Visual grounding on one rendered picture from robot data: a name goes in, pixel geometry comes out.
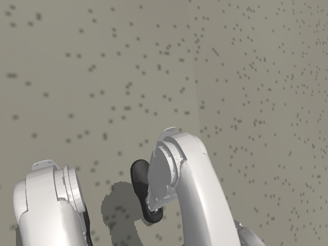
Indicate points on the left robot foot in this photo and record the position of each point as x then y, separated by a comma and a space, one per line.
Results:
87, 223

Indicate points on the right robot foot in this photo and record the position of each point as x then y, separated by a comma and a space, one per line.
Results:
139, 176

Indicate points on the right robot hand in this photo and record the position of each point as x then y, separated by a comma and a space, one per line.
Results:
247, 237

